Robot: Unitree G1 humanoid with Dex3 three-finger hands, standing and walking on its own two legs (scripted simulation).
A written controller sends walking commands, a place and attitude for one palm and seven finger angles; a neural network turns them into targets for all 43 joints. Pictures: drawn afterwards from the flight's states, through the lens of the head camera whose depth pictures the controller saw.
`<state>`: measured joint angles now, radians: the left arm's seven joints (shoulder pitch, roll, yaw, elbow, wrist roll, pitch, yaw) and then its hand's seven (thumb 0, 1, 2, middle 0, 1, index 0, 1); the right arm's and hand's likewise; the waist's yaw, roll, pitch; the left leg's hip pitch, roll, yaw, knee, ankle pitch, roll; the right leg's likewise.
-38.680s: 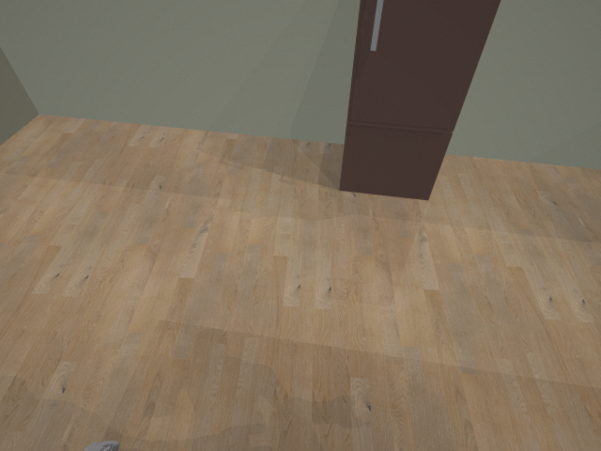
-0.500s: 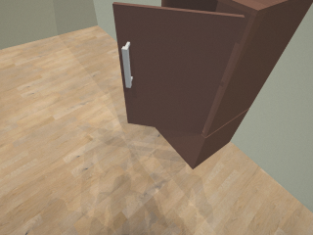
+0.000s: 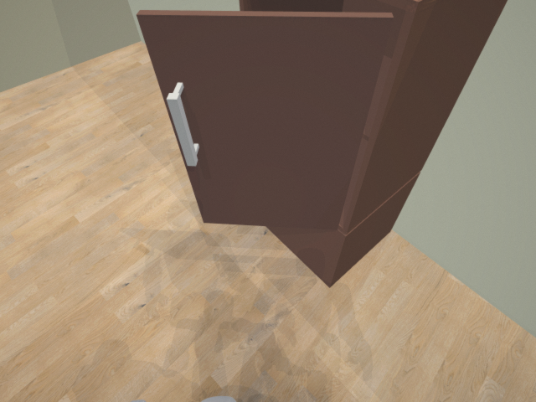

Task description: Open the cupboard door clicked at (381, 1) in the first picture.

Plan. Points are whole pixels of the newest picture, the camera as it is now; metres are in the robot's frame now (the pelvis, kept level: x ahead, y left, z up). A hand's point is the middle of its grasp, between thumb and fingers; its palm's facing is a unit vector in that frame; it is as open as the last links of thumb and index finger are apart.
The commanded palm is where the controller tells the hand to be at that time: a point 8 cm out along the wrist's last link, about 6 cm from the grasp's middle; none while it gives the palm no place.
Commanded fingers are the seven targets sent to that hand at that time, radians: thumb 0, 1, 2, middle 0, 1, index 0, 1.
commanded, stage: come to a stop and stand still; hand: left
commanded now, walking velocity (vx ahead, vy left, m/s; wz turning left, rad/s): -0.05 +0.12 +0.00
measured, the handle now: (186, 126) +0.60 +0.19 +0.05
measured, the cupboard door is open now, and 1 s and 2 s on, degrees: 45 45 45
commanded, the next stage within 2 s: look again from close up in 0.64 s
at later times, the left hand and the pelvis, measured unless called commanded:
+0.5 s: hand out of the picture +0.00 +0.24 -0.16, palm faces +0.00 -0.97 -0.25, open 7.4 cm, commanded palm none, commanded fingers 0.00 0.90 0.90 -0.20 -0.30 -0.20 -0.30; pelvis -0.03 +0.05 +0.00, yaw -2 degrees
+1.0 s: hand out of the picture +0.00 +0.20 -0.16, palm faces -0.01 -0.98 -0.21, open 7.3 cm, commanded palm none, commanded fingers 0.00 0.90 0.90 -0.20 -0.30 -0.20 -0.30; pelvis -0.01 +0.03 +0.01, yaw -1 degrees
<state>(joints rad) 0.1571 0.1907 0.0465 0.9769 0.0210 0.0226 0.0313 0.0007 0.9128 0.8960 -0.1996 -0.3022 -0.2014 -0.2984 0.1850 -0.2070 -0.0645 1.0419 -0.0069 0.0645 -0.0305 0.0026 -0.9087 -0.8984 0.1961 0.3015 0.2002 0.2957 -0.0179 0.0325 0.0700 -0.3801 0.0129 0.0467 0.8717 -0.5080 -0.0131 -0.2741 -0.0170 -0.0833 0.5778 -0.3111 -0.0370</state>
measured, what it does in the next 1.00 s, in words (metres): steps on the spot: left foot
